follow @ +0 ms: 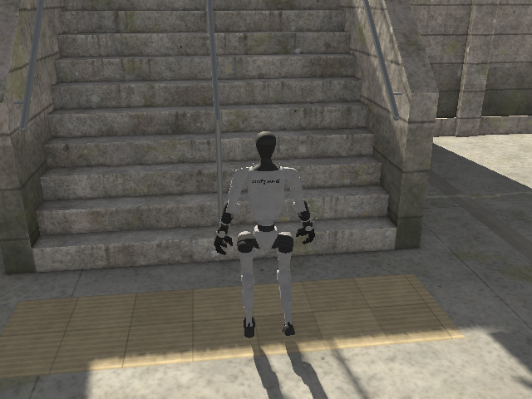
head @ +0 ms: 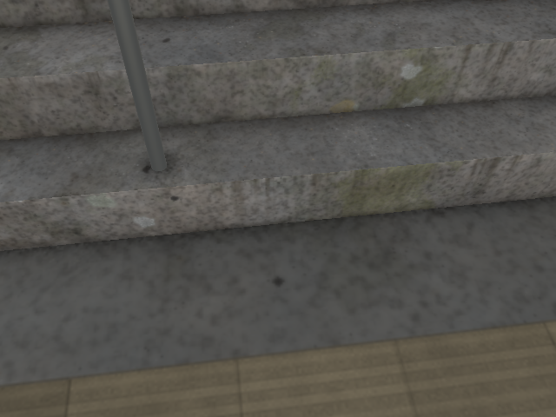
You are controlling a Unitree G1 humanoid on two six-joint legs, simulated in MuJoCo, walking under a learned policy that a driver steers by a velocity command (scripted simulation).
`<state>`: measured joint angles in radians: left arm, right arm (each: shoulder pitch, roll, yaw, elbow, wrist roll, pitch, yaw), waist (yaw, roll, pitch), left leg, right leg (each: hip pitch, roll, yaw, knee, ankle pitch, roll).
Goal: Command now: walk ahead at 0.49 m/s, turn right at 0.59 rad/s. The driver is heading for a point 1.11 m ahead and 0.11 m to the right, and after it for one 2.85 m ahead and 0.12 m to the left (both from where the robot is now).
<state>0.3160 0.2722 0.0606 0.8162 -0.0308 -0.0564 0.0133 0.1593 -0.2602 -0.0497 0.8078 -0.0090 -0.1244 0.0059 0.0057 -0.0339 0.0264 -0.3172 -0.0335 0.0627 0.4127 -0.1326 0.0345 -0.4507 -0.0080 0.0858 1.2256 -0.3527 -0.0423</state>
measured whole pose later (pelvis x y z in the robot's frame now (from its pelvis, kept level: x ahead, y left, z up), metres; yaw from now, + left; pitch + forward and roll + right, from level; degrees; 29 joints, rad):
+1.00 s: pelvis +0.55 -0.13 -0.01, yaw -20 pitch +2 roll +0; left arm 0.32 0.29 0.04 0.76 -0.01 -0.08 0.00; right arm 0.15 -0.29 -0.04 0.74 0.01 -0.11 0.04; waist 0.02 -0.02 0.02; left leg -0.42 -0.05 0.02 0.53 -0.15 0.07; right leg -0.26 0.04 0.08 1.06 -0.44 -0.03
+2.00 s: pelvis +0.96 -0.09 +0.00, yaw +15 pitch +4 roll +2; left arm 0.44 0.26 0.02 0.93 -0.02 0.01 0.06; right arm -0.09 -0.13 0.10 0.34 0.01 -0.02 0.04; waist 0.04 -0.04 0.07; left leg -1.15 0.06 0.05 1.52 -0.46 0.05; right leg 0.15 -0.25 -0.25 0.20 -0.21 0.10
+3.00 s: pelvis +1.24 +0.12 +0.36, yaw +20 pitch +4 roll +0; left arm 0.14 0.21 0.02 0.69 -0.02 0.05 0.00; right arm 0.30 -0.13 0.05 0.76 -0.05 0.01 -0.04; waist -0.03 -0.05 -0.07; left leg -0.36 0.02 0.08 0.86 -0.57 0.00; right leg -0.77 0.10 0.07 1.55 -0.54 0.08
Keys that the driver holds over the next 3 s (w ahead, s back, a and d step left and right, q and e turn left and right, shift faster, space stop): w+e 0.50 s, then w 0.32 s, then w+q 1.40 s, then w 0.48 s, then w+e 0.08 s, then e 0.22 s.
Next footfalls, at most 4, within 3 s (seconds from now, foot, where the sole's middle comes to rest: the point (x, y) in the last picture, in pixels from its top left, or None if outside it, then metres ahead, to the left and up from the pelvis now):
0.38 right None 0.34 -0.19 -0.77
0.90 left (328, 327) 0.69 -0.10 -0.77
1.38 right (412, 276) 0.85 -0.34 -0.77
2.00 left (259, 151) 1.12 0.09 -0.57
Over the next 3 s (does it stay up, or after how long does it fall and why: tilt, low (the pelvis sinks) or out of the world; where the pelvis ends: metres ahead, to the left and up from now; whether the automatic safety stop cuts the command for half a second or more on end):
stays up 1.24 0.12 0.36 its command is cut before an obstacle after 2.2 s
